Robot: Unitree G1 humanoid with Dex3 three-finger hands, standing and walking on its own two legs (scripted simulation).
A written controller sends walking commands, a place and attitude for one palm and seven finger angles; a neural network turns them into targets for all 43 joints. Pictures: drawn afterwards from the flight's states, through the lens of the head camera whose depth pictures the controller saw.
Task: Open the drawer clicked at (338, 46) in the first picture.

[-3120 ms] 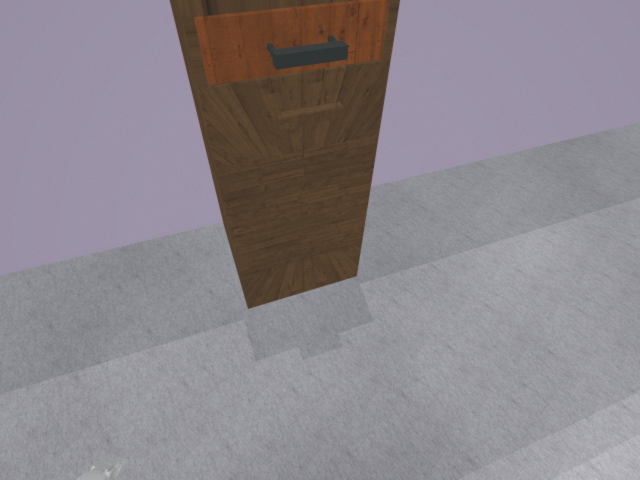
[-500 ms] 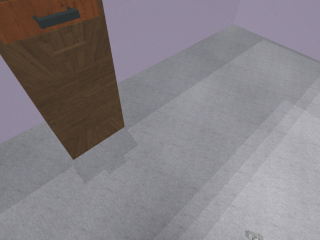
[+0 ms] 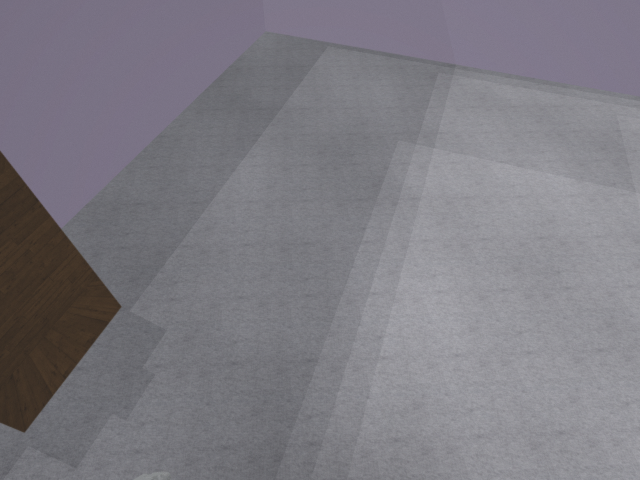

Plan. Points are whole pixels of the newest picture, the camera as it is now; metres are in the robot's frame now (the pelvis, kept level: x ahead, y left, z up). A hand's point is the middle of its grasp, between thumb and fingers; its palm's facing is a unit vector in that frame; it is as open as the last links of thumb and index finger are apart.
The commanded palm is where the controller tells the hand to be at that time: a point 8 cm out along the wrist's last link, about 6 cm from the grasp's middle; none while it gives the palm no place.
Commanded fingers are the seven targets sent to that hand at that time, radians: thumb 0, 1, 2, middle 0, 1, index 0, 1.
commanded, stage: walk to a spot facing it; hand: left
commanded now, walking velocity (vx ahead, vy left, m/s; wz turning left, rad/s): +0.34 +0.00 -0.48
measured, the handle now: out of the picture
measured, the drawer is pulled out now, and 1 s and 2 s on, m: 0.00 0.00 0.00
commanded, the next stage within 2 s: turn to face it in 0.96 s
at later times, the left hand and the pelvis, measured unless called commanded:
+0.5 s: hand (190, 462) +0.18 +0.20 -0.21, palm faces -0.12 -0.98 -0.15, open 7.4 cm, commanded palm none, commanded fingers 0.00 0.90 0.90 -0.20 -0.30 -0.20 -0.30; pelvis +0.19 +0.02 -0.02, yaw -12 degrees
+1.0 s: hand (298, 251) +0.56 +0.05 -0.17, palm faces -0.48 -0.86 -0.16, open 7.4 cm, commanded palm none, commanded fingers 0.00 0.90 0.90 -0.20 -0.30 -0.20 -0.30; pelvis +0.38 -0.05 -0.01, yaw -27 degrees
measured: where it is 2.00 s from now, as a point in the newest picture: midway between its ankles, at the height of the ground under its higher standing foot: (373, 366)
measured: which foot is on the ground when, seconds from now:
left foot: down 0.00-0.02, up 0.04-0.42, down 0.44-1.00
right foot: up 0.00-0.00, down 0.02-0.46, up 0.48-1.00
